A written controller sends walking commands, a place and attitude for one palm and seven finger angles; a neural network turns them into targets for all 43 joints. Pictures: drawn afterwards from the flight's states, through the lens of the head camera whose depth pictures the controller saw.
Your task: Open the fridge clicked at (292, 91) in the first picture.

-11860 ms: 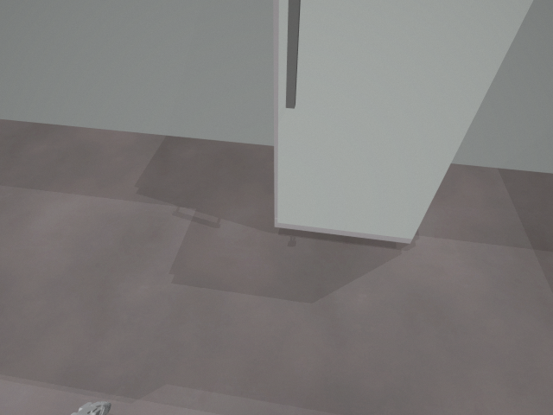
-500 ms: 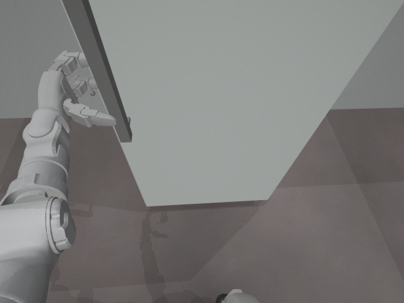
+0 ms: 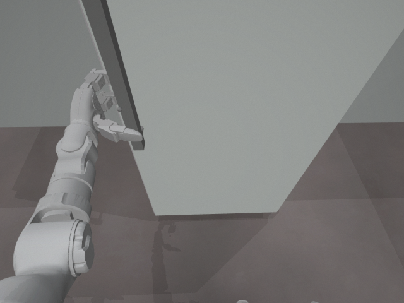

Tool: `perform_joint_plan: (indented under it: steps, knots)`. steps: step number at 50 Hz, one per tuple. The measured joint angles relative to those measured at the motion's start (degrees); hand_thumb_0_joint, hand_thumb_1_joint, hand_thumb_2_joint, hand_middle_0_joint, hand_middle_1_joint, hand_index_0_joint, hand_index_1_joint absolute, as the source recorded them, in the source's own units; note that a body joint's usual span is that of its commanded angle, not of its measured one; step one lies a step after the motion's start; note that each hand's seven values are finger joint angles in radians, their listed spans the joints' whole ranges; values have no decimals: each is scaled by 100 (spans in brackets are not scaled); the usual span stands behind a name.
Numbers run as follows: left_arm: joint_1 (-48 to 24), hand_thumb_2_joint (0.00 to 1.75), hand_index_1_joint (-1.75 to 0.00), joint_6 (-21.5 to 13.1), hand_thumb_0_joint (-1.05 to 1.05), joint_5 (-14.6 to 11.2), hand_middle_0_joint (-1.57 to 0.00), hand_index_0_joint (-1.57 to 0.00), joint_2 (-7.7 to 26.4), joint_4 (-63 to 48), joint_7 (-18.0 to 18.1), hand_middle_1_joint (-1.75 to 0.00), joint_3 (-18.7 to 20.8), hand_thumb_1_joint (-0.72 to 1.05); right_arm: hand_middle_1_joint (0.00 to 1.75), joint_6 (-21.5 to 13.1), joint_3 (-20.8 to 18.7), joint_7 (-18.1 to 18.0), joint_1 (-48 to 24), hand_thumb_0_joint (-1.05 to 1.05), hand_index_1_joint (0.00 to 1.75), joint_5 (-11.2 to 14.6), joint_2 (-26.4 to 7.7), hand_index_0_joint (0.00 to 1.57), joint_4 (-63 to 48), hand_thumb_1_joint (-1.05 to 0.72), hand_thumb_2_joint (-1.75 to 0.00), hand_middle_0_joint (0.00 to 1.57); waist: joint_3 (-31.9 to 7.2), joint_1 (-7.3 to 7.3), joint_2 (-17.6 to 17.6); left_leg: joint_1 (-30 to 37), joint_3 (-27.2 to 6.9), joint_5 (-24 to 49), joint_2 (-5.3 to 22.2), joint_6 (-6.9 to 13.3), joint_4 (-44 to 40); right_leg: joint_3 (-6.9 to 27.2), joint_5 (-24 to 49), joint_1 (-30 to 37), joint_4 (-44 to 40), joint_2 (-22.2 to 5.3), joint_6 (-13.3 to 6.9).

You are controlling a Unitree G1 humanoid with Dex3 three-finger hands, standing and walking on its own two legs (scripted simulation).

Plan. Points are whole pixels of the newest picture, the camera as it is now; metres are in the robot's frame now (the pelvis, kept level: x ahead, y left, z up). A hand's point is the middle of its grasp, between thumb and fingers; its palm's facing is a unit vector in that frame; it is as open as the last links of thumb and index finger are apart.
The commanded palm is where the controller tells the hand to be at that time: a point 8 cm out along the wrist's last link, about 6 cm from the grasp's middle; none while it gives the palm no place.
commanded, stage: slide the fingers in behind the handle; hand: left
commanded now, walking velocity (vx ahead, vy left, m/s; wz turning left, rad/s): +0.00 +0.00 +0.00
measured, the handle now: (116, 56) +0.52 +0.16 +0.21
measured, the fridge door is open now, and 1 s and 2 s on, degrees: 0 0 0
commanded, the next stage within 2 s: grip the handle and tug to test in 1.16 s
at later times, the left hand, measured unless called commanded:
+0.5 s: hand (128, 111) +0.45 +0.14 +0.13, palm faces +0.01 -1.00 -0.02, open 14.0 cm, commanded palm +0.43 +0.19 +0.13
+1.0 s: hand (134, 108) +0.46 +0.13 +0.12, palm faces +0.01 -1.00 -0.02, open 14.1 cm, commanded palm +0.44 +0.18 +0.13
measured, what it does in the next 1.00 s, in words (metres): stands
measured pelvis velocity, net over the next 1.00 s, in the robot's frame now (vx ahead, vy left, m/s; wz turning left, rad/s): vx -0.01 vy -0.01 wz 0.00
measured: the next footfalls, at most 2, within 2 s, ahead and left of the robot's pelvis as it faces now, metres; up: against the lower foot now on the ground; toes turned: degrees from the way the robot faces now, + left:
none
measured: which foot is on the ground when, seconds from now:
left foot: down 0.00-1.00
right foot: down 0.00-1.00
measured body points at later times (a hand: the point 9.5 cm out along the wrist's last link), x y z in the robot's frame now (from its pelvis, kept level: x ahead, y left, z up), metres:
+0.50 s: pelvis -0.01 -0.01 +0.00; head +0.05 -0.01 +0.45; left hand +0.45 +0.20 +0.13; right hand +0.06 -0.27 -0.12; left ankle -0.03 +0.10 -0.72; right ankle +0.03 -0.12 -0.72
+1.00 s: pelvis -0.01 -0.01 +0.00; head +0.05 -0.02 +0.45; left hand +0.46 +0.19 +0.13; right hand +0.04 -0.27 -0.12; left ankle -0.03 +0.10 -0.72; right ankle +0.03 -0.12 -0.72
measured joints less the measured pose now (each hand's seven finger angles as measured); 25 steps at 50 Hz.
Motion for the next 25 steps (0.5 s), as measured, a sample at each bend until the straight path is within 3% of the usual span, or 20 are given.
perform_joint_plan:
  steps: [18,25]
  knots:
    - [222,30,-120,-1,-1,-20,-30,-30,-131,-285,146,-120,-32,-50,30,39,-40,-12,-3,0,30,10,-12,20,12,-90,-90,20,35,41,3,151,10,61,39,-55,-109,10,27,110,-43,46,-60]
    - [-133,30,-120,-24,-1,31,-30,-29,-64,156,176,-120,-129,-50,30,-23,-21,-67,-42,0,30,18,-44,20,90,-90,-90,20,110,-10,-10,68,-44,104,19,-67,-69,-41,50,54,-9,20,-79]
